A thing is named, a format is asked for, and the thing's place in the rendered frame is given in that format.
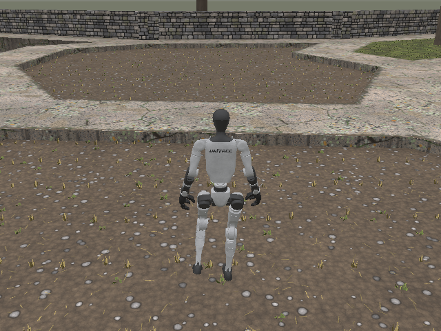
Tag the right robot upper arm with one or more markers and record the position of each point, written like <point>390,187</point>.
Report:
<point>245,156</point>

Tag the left robot upper arm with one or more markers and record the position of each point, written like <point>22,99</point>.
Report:
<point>199,145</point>

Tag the right robot forearm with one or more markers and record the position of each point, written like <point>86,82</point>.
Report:
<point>253,183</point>

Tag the right robot hand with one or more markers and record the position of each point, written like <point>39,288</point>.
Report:
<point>250,196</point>

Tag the right robot thigh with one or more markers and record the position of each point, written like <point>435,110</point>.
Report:
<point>235,208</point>

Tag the left robot forearm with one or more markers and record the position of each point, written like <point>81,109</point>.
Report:
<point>186,184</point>

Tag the humanoid robot head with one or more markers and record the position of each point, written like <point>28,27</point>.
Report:
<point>221,121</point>

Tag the left robot hand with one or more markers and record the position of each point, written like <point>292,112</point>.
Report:
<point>183,200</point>

